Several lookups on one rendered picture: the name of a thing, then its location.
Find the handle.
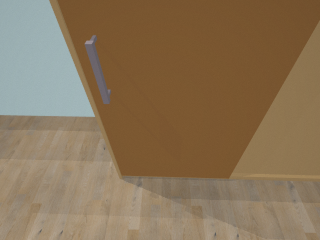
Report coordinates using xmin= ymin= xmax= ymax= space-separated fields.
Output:
xmin=84 ymin=35 xmax=111 ymax=104

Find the wardrobe door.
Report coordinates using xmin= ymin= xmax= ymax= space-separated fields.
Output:
xmin=57 ymin=0 xmax=320 ymax=179
xmin=232 ymin=21 xmax=320 ymax=176

